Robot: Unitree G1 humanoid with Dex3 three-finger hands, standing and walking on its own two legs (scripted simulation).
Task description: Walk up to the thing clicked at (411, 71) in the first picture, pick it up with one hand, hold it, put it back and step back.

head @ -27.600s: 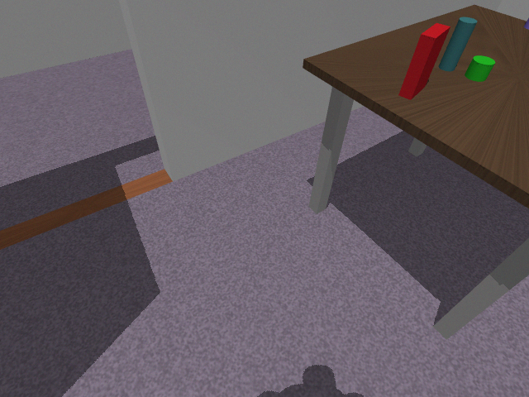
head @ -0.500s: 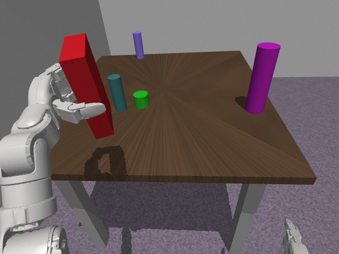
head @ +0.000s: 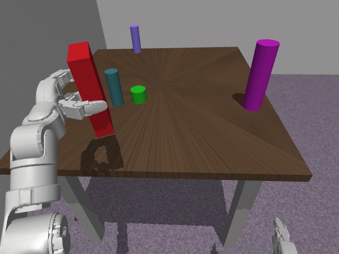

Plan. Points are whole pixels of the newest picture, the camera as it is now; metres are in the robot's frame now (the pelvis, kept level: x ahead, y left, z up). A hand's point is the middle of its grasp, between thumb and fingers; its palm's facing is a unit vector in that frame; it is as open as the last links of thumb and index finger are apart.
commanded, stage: crouch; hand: left
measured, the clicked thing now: (92, 90) +0.39 +0.18 +0.26
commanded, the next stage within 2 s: lower in 1.56 s
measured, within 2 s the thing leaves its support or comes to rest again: neither
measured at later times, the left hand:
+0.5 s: hand (84, 95) +0.45 +0.23 +0.21, palm faces +0.30 -0.95 -0.01, open 13.1 cm
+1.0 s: hand (86, 93) +0.48 +0.24 +0.20, palm faces +0.31 -0.95 +0.00, open 13.1 cm
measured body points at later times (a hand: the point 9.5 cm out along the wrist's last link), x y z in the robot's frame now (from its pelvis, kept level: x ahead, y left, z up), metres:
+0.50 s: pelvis +0.01 +0.01 +0.00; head +0.00 +0.01 +0.45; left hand +0.43 +0.28 +0.21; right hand +0.16 -0.27 -0.04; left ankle +0.04 +0.13 -0.73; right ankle +0.04 -0.13 -0.73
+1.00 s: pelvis +0.03 +0.01 +0.01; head +0.03 +0.01 +0.46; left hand +0.46 +0.29 +0.20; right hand +0.18 -0.25 -0.04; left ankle +0.04 +0.13 -0.73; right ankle +0.04 -0.13 -0.73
